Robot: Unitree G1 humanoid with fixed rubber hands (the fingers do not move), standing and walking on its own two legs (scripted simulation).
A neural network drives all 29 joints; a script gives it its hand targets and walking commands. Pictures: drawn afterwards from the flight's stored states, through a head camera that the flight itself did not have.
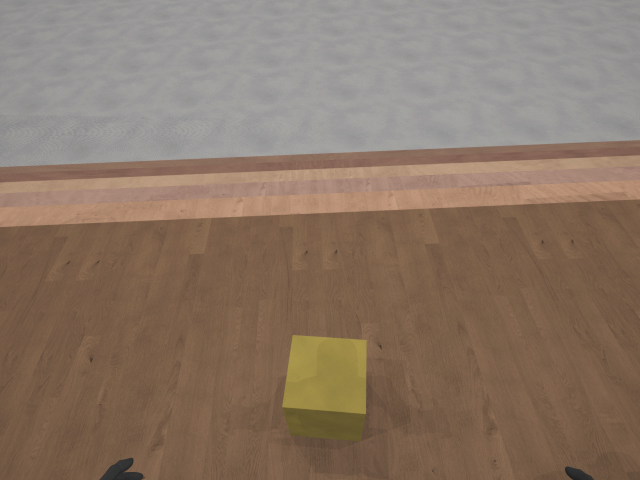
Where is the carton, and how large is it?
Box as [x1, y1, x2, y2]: [282, 335, 366, 440]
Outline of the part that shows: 293,335 282,405 290,434 360,440 365,415 366,340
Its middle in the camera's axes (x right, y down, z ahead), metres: +0.02 +0.43 +1.13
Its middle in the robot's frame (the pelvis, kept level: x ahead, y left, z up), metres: +0.48 +0.03 -0.66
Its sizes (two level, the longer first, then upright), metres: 0.210 0.200 0.250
